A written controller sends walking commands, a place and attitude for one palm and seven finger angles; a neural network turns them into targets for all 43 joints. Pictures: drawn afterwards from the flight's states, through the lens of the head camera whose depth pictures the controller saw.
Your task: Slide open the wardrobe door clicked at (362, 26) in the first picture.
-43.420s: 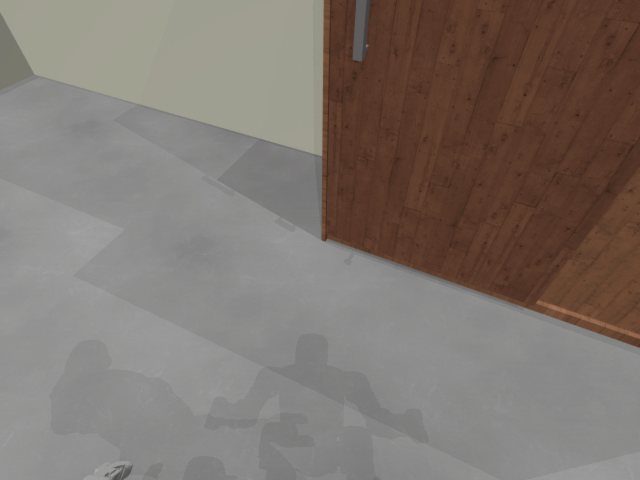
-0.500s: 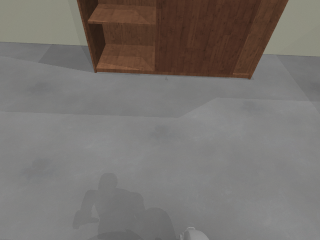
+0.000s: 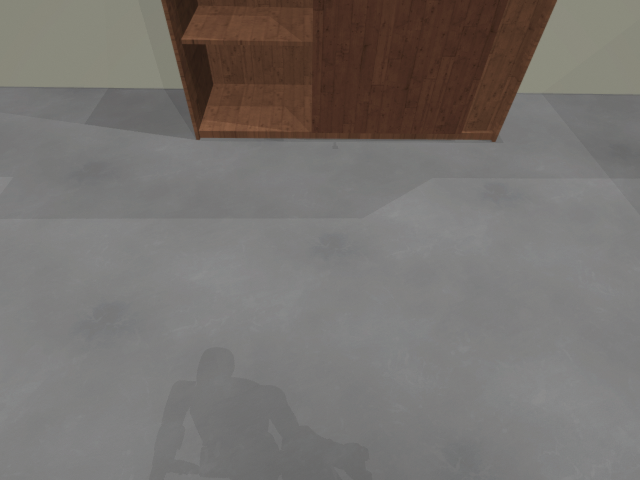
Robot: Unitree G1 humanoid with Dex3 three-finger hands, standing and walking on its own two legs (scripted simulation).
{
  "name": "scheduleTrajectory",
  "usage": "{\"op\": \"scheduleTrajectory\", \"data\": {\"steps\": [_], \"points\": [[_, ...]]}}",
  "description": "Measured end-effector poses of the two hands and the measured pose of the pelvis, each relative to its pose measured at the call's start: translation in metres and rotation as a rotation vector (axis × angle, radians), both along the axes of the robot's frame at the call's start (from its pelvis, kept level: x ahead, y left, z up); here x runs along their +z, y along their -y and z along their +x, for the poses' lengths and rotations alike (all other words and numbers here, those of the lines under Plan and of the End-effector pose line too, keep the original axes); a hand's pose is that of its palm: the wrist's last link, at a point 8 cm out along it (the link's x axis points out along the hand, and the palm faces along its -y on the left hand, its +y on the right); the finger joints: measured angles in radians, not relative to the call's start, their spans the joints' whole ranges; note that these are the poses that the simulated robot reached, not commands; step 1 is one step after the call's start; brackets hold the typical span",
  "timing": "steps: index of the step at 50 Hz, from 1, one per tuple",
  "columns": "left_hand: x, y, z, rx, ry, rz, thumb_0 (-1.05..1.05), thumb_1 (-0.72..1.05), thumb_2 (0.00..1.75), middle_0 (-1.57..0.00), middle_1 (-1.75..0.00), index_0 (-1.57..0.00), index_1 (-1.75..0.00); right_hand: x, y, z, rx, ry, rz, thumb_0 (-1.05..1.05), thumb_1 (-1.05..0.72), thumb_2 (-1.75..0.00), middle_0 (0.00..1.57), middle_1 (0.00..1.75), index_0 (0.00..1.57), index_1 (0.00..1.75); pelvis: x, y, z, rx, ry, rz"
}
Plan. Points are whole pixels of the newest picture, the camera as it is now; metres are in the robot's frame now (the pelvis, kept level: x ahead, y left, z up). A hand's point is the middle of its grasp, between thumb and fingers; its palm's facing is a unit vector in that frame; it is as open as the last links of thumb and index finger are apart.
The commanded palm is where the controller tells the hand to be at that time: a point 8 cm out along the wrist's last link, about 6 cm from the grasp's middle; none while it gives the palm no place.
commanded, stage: relax the arm and regain balance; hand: left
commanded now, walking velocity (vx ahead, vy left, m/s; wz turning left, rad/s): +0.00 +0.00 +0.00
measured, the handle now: out of the picture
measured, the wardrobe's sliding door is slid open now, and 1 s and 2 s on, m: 0.61 0.61 0.61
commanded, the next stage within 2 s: step back with the hand held close in 0.70 s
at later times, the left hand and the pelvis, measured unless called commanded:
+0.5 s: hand out of the picture -0.06 +0.23 -0.19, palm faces -0.11 -0.97 -0.20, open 16.3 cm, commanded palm none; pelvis -0.04 +0.04 +0.00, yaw -1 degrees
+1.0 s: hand out of the picture +0.18 +0.32 +0.15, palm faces +0.42 -0.76 -0.50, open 11.3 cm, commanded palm +0.08 +0.31 +0.17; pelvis -0.04 +0.03 -0.01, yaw +4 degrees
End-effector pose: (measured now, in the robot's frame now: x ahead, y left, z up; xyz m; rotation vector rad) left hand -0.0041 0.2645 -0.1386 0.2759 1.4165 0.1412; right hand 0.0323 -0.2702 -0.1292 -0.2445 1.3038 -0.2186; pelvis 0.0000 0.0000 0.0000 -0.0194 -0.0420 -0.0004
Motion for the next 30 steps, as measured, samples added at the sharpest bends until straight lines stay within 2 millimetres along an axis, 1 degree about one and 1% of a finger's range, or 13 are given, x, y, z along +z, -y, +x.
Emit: {"op": "scheduleTrajectory", "data": {"steps": [3, 6, 10, 13, 15, 16, 18, 21, 22, 24, 27, 30], "points": [[-0.002, -0.005, -0.012, 0.026, -0.003, -0.005, -0.05, -0.54, 0.29, -0.15, -0.3, -0.16, -0.3, 0.003, 0.0, -0.01, 0.004, -0.029, -0.016, 0.0, -0.9, -0.9, 0.2, 0.3, 0.2, 0.3, 0.0, -0.005, -0.008, 0.004, -0.003, 0.003], [-0.002, -0.007, -0.03, 0.057, -0.019, -0.005, -0.03, -0.52, 0.29, -0.15, -0.3, -0.15, -0.3, 0.001, -0.001, -0.017, 0.003, -0.047, -0.02, 0.0, -0.9, -0.9, 0.2, 0.3, 0.2, 0.3, -0.001, -0.009, -0.015, 0.004, -0.002, 0.007], [-0.002, -0.004, -0.064, 0.094, -0.068, 0.0, -0.02, -0.5, 0.3, -0.15, -0.3, -0.15, -0.3, -0.005, -0.006, -0.015, 0.007, -0.04, -0.004, 0.0, -0.9, -0.9, 0.2, 0.3, 0.2, 0.3, -0.004, -0.011, -0.022, -0.004, -0.007, 0.024], [0.002, 0.002, -0.09, 0.109, -0.124, -0.011, -0.01, -0.49, 0.3, -0.15, -0.3, -0.15, -0.3, -0.007, -0.014, -0.012, 0.003, -0.018, 0.013, 0.0, -0.9, -0.9, 0.2, 0.3, 0.2, 0.3, -0.002, -0.014, -0.029, 0.005, -0.007, 0.007], [0.0, 0.004, -0.1, 0.118, -0.157, -0.022, -0.01, -0.49, 0.3, -0.15, -0.3, -0.15, -0.3, -0.007, -0.022, -0.014, -0.009, -0.007, 0.026, 0.0, -0.9, -0.9, 0.2, 0.3, 0.2, 0.3, -0.002, -0.017, -0.031, 0.001, -0.011, -0.005], [-0.002, 0.005, -0.1, 0.119, -0.166, -0.029, -0.01, -0.48, 0.31, -0.15, -0.3, -0.15, -0.3, -0.007, -0.026, -0.016, -0.015, -0.004, 0.03, 0.0, -0.91, -0.9, 0.2, 0.3, 0.2, 0.3, -0.003, -0.018, -0.032, -0.002, -0.014, -0.012], [-0.01, 0.003, -0.092, 0.112, -0.161, -0.045, 0.0, -0.48, 0.31, -0.15, -0.3, -0.15, -0.3, -0.008, -0.034, -0.025, -0.025, -0.005, 0.032, 0.0, -0.91, -0.9, 0.2, 0.3, 0.2, 0.3, -0.005, -0.023, -0.032, -0.004, -0.024, -0.025], [-0.018, -0.001, -0.065, 0.077, -0.102, -0.069, -0.01, -0.48, 0.31, -0.15, -0.3, -0.15, -0.3, -0.009, -0.051, -0.044, -0.015, -0.051, 0.031, 0.0, -0.91, -0.9, 0.2, 0.3, 0.2, 0.3, -0.006, -0.031, -0.036, -0.002, -0.03, -0.008], [-0.018, -0.003, -0.059, 0.019, -0.098, -0.072, -0.02, -0.48, 0.31, -0.15, -0.3, -0.15, -0.3, -0.009, -0.057, -0.051, -0.013, -0.07, 0.034, 0.0, -0.91, -0.9, 0.2, 0.3, 0.2, 0.3, -0.005, -0.032, -0.036, -0.008, -0.027, -0.002], [-0.018, -0.011, -0.053, -0.027, -0.103, -0.067, -0.06, -0.5, 0.3, -0.15, -0.3, -0.15, -0.3, -0.008, -0.068, -0.063, -0.022, -0.098, 0.048, 0.0, -0.91, -0.9, 0.2, 0.3, 0.2, 0.3, -0.003, -0.035, -0.036, -0.014, -0.022, 0.009], [-0.014, -0.025, -0.048, -0.007, -0.099, -0.044, -0.09, -0.5, 0.3, -0.15, -0.3, -0.16, -0.3, -0.008, -0.082, -0.076, -0.037, -0.133, 0.072, 0.0, -0.9, -0.9, 0.2, 0.3, 0.2, 0.3, -0.001, -0.038, -0.034, -0.015, -0.021, 0.018], [-0.009, -0.036, -0.044, 0.011, -0.089, -0.019, -0.09, -0.5, 0.3, -0.15, -0.3, -0.15, -0.3, -0.009, -0.092, -0.085, -0.046, -0.164, 0.094, 0.0, -0.9, -0.9, 0.2, 0.3, 0.2, 0.3, 0.0, -0.04, -0.032, -0.013, -0.022, 0.02]]}}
